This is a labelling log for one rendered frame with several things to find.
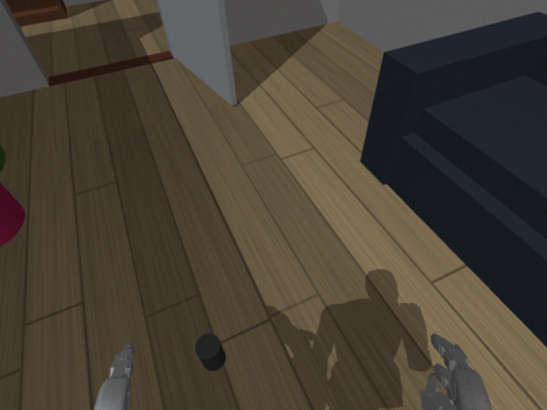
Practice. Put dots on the sofa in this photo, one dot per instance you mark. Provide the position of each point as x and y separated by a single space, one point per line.
458 130

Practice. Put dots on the potted plant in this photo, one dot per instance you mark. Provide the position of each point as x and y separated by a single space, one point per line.
12 214

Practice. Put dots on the bookshelf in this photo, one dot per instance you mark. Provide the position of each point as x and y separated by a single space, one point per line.
29 12

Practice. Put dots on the left robot hand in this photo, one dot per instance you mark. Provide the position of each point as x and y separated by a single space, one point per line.
115 393

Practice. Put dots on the can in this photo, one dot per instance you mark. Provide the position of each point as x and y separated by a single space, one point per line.
210 352

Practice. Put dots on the right robot hand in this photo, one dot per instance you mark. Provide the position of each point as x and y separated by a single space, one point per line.
465 388

